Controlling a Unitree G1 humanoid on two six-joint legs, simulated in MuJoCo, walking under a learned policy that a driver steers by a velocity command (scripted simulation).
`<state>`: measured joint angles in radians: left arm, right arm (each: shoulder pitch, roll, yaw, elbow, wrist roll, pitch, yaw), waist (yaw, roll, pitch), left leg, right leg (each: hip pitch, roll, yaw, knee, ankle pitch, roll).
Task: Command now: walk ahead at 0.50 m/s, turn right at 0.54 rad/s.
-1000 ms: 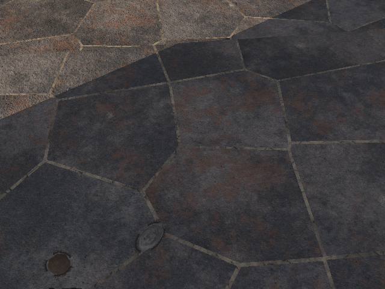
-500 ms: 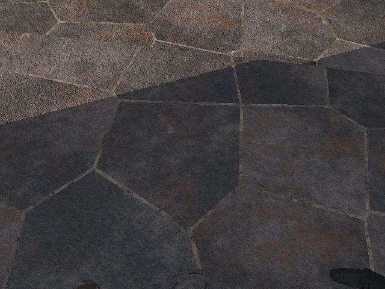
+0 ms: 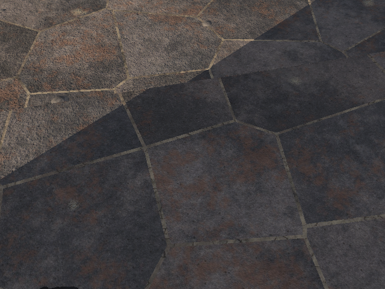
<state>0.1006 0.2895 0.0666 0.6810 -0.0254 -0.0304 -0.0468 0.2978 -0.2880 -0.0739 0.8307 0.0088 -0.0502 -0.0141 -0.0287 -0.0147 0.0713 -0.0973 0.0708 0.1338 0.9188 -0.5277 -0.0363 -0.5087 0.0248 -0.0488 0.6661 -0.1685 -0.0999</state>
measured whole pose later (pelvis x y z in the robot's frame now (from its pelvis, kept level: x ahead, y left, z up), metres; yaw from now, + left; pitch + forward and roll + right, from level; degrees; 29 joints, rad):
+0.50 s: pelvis +0.29 +0.02 +0.01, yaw -18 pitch +2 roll +1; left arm 0.36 0.30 0.07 0.74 -0.03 -0.03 0.02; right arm 0.08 -0.27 -0.05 0.69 -0.01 -0.12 0.02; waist 0.06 -0.03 0.01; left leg -0.44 -0.04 -0.01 0.54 -0.15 0.02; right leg -0.24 0.09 0.19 0.97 -0.51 -0.04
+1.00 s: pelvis +0.52 -0.11 +0.01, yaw -24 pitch +2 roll +1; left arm 0.04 0.25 0.03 0.59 0.01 -0.07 -0.03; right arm 0.40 -0.29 -0.05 0.92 0.03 -0.06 0.01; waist -0.08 0.00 0.05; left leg -0.16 0.04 0.00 0.84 -0.51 -0.01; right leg -0.46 -0.02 -0.03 0.58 -0.14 -0.03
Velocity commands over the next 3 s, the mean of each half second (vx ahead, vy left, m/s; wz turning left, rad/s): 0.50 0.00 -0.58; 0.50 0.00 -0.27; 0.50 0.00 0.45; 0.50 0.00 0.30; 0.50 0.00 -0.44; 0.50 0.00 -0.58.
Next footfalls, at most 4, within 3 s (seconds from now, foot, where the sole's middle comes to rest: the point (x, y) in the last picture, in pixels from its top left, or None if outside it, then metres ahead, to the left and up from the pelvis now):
0.44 left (171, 286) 0.44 0.09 -0.75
0.94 right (275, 241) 0.59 -0.26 -0.75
1.46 left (217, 160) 0.94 -0.09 -0.75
1.92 right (257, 105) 1.23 -0.29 -0.75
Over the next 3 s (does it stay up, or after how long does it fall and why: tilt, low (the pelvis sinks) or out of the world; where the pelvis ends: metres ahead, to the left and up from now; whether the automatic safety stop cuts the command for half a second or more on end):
stays up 1.66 -0.29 -0.11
